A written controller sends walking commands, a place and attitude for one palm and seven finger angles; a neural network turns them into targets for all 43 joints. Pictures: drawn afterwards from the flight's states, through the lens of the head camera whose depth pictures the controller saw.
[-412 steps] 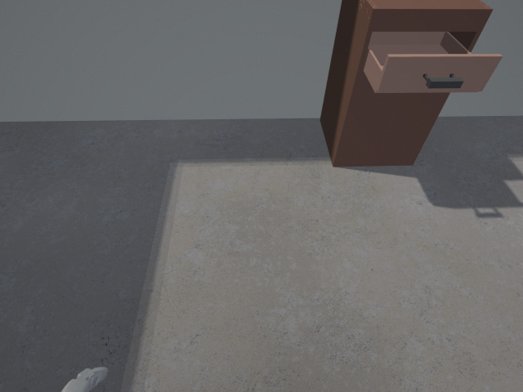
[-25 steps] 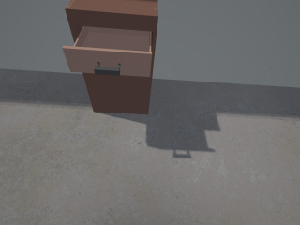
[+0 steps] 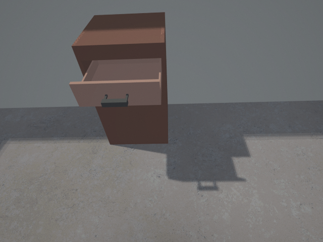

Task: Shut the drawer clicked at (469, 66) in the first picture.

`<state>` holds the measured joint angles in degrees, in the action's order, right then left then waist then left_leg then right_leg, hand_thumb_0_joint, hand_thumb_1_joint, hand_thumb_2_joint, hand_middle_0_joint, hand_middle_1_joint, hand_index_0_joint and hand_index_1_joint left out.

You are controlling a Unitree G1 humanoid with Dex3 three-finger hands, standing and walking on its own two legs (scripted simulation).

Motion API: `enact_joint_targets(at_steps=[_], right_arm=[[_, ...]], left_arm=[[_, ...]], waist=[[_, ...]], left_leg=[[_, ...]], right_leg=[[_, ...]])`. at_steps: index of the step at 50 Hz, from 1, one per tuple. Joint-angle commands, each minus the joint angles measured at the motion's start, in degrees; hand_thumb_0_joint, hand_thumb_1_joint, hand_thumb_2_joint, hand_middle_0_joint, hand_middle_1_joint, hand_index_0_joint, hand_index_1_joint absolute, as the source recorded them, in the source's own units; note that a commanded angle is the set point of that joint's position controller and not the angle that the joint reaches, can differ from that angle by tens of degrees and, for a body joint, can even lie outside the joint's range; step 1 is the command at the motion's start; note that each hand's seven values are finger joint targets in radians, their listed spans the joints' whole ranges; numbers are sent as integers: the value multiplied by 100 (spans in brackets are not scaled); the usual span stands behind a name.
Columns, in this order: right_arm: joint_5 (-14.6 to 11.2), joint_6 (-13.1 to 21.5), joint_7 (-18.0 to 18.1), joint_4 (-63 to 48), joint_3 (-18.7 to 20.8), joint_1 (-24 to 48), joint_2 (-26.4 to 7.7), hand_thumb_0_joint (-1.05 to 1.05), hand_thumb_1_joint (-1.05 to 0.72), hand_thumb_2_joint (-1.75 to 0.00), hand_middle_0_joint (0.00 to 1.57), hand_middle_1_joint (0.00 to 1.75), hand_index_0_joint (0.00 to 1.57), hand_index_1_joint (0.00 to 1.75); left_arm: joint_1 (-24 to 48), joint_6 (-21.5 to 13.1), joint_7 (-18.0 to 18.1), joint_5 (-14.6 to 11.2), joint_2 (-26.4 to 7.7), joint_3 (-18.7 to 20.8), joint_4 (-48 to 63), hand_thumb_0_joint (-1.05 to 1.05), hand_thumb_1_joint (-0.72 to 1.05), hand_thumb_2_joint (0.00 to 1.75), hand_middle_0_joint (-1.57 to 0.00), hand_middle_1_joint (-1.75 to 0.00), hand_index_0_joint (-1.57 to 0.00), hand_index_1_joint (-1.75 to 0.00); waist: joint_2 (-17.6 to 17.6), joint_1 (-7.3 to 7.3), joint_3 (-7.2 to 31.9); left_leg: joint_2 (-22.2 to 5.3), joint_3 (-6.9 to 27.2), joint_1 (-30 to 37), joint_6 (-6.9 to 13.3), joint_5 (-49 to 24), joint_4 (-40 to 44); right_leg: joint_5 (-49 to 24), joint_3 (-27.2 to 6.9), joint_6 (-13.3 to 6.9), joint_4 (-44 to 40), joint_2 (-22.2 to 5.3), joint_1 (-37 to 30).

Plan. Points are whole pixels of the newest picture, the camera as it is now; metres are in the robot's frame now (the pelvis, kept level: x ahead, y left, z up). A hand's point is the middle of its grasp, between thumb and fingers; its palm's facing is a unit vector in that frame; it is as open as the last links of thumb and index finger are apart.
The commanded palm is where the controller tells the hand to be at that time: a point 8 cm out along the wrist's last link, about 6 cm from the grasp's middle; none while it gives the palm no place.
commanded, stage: take the last steps up to it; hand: left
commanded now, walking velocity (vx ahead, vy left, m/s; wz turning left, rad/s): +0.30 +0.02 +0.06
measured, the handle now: (115, 99) +0.74 +0.25 -0.10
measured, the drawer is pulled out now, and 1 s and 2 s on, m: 0.20 0.20 0.20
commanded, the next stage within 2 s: come to a stop and stand still in 0.84 s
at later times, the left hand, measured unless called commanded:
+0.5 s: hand out of the picture +0.05 +0.20 -0.18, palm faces +0.16 -0.98 -0.12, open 7.3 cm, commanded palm none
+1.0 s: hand (115, 158) +0.45 +0.21 -0.16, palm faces -0.07 -0.97 -0.23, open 7.3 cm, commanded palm none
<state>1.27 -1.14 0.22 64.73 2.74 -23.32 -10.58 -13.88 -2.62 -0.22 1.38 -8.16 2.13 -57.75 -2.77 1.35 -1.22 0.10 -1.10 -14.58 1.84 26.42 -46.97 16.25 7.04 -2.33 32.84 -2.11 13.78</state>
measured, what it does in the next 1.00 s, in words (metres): walks ahead: left foot, then right foot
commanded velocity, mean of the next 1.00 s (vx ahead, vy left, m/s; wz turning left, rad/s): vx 0.20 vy -0.01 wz -0.02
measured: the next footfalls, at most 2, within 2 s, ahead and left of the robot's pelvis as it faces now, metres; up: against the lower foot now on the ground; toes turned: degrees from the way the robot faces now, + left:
left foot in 0.46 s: +0.26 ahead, +0.17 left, +0.00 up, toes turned +10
right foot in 0.98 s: +0.43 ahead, -0.07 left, +0.00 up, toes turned -9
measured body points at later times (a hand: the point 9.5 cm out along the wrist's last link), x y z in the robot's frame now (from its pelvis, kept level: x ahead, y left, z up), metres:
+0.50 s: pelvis +0.16 +0.06 -0.01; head +0.20 +0.08 +0.44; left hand +0.04 +0.25 -0.17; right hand +0.29 -0.15 -0.15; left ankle +0.22 +0.16 -0.73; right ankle +0.03 -0.08 -0.70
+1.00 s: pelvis +0.33 +0.03 -0.01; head +0.36 +0.01 +0.44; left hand +0.45 +0.26 -0.14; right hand +0.23 -0.17 -0.17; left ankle +0.23 +0.16 -0.73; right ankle +0.39 -0.06 -0.74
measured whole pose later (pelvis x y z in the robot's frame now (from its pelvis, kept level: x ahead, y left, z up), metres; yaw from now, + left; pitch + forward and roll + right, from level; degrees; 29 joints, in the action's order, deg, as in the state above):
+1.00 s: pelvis +0.33 +0.03 -0.01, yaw -2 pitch -1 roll +1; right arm 1.3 1.5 0.9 65.6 2.0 -23.4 -7.6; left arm -6.4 -2.0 -0.2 1.4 -9.5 2.7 -57.7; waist -1.5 3.5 -4.5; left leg -3.8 -10.4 -3.7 -1.3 24.6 -31.3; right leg 11.0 6.5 -2.1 33.6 -2.9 21.1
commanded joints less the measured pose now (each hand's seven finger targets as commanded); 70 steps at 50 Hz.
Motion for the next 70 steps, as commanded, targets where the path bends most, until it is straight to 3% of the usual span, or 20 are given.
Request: enact_joint_targets(at_steps=[1,5,12,18,21,23,24,27,31,44,47,48,49,50,51,56,62,68,69,70], right_arm=[[23,234,-84,-691,161,698,-413,0,-90,-90,20,30,20,30],[42,121,-116,-458,142,277,-99,0,-90,-90,20,30,20,30],[16,186,-184,-813,109,1233,-123,0,-90,-90,20,30,20,30],[-13,321,-225,-1024,40,1798,-37,0,-90,-90,20,30,20,30],[44,435,-111,-596,134,384,-390,0,-90,-90,20,30,20,30],[31,469,34,-334,362,-939,-1535,0,-90,-90,20,30,20,30],[-18,396,69,-361,358,-735,-1467,0,-90,-90,20,30,20,30],[-15,507,105,-640,143,445,-586,0,-90,-90,20,30,20,30],[-29,624,125,-592,73,477,-196,0,-90,-90,20,30,20,30],[63,449,124,-322,108,-83,-555,0,-90,-90,20,30,20,30],[11,402,126,-243,78,-64,-543,0,-90,-90,20,30,20,30],[-45,426,108,-222,43,-42,-425,0,-90,-90,20,30,20,30],[-100,449,98,-290,-5,-210,-119,0,-90,-90,20,30,20,30],[-152,368,155,-336,-35,-279,-165,0,-90,-90,20,30,20,30],[-169,293,192,-284,-40,-180,-122,0,-90,-90,20,30,20,30],[-154,-107,183,-197,20,100,-15,0,-90,-90,20,30,20,30],[-34,-316,80,-559,193,478,-336,0,-90,-90,20,30,20,30],[-62,-198,8,-857,161,910,-359,0,-90,-90,20,30,20,30],[-87,36,-4,-1340,198,507,-656,0,-90,-90,20,30,20,30],[-93,25,2,-1556,199,710,-466,0,-90,-90,20,30,20,30]], left_arm=[[-779,-55,146,-42,-913,195,-68,0,90,90,-20,-30,-20,-30],[-809,-167,148,-44,-549,82,-144,0,90,90,-20,-30,-20,-30],[-1443,-281,163,-14,-598,60,-511,0,90,90,-20,-30,-20,-30],[-1615,-194,182,28,-721,99,-700,0,90,90,-20,-30,-20,-30],[-1364,-153,164,-18,-696,129,-644,0,90,90,-20,-30,-20,-30],[-1594,-113,96,-93,-210,27,-394,0,90,90,-20,-30,-20,-30],[-1281,-84,132,-70,-398,89,-303,0,90,90,-20,-30,-20,-30],[-763,-45,35,-27,-298,150,-366,0,90,90,-20,-30,-20,-30],[-1000,149,28,29,-91,164,-423,0,90,90,-20,-30,-20,-30],[725,181,-27,-11,-327,101,322,0,90,90,-20,-30,-20,-30],[5,71,-14,3,-464,126,69,0,90,90,-20,-30,-20,-30],[-542,-10,39,9,-741,170,-110,0,90,90,-20,-30,-20,-30],[-1083,-97,131,33,-1193,271,-279,0,90,90,-20,-30,-20,-30],[-1237,-91,143,-84,-1412,230,-333,0,90,90,-20,-30,-20,-30],[-801,-87,194,-92,-1270,172,-267,0,90,90,-20,-30,-20,-30],[229,133,316,-36,-1018,150,26,0,90,90,-20,-30,-20,-30],[292,238,338,-15,-1177,299,234,0,90,90,-20,-30,-20,-30],[287,311,284,81,-1302,325,339,0,90,90,-20,-30,-20,-30],[-62,185,503,77,-1549,225,530,0,90,90,-20,-30,-20,-30],[-113,200,482,91,-1708,282,686,0,90,90,-20,-30,-20,-30]], waist=[[906,-332,-791],[801,-62,-607],[827,-268,-669],[1205,-411,-715],[520,263,45],[-1748,525,1162],[-986,474,937],[-105,78,-32],[-240,-233,-95],[-348,88,-508],[-129,-254,-60],[291,-496,362],[1329,-596,991],[1270,-518,1368],[1028,-389,1189],[669,-108,335],[1085,-164,385],[1530,-301,428],[1159,-14,1811],[900,-204,1896]], left_leg=[[-531,251,-2314,-36,-734,-1817],[-582,27,-1952,-257,-1578,-1652],[-743,-177,-2434,-352,-1775,-490],[-472,-504,-1346,-80,-1324,907],[-181,-616,928,55,-1684,1848],[-2500,2514,2868,810,-2423,2733],[-2653,2561,2501,974,-2056,3038],[-2023,1164,931,732,-2362,3302],[-1603,186,448,561,-3293,3529],[-1716,-86,1087,670,-4040,3037],[-1397,-334,886,363,-4143,2022],[-1117,-466,388,133,-3818,1215],[-480,-828,-711,-198,-1803,-15],[-207,-438,-593,-350,933,-887],[-368,54,-477,-362,919,-1069],[-336,125,-413,-448,280,-1083],[-196,302,-1026,-608,-275,-1774],[-158,56,-534,-532,-181,-387],[225,-333,-852,-598,496,-377],[-72,-157,-807,-435,251,85]], right_leg=[[2048,-2530,-489,-2769,-1950,-443],[176,-998,-272,-2660,-1336,-269],[-1215,-763,-550,-2456,-1425,-1040],[-2077,-610,-511,-1896,-1478,-990],[-2491,-155,-266,60,-1025,-364],[1806,43,171,3237,134,1736],[1756,-508,38,3838,-62,2027],[417,-691,100,3969,-553,1974],[-168,-576,287,3482,-497,1616],[-205,-116,237,586,-248,1319],[-784,133,144,-415,44,-126],[-1921,-318,56,-607,-274,-1165],[-4351,-1791,-397,-513,-1614,-2412],[-6475,-2140,-1046,-710,-2371,-2330],[-6775,-1849,-1168,-755,-2233,-1847],[-5142,-1048,-832,-1103,-1792,-277],[-3808,-1123,-827,-1312,-1796,-225],[-1505,-1316,-762,-1616,-1557,-81],[-5223,-2107,-728,-751,-1823,-2027],[-4129,-1758,-837,-406,-1848,-1894]])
